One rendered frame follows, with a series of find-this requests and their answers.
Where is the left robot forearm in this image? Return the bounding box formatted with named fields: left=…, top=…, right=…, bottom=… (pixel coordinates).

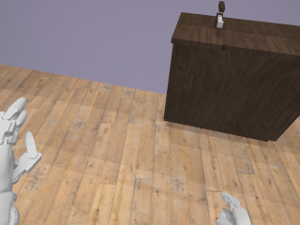
left=0, top=191, right=20, bottom=225

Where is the tap lever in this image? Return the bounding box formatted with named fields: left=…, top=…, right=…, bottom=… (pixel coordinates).
left=217, top=15, right=224, bottom=28

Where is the left robot hand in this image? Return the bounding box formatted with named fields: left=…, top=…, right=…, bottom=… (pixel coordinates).
left=0, top=97, right=42, bottom=193

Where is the counter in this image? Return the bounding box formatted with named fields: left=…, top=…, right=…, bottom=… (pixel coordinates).
left=163, top=1, right=300, bottom=142

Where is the right robot hand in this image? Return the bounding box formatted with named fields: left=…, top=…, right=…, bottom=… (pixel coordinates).
left=217, top=191, right=252, bottom=225

